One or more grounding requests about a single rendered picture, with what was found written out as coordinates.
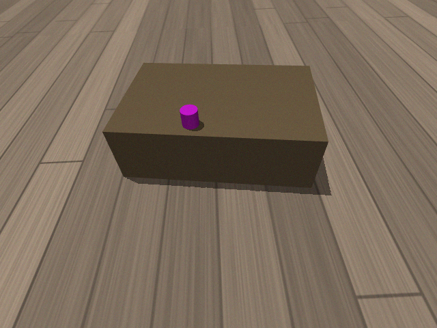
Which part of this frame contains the can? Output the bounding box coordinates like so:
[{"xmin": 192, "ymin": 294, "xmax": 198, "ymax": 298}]
[{"xmin": 180, "ymin": 105, "xmax": 199, "ymax": 130}]

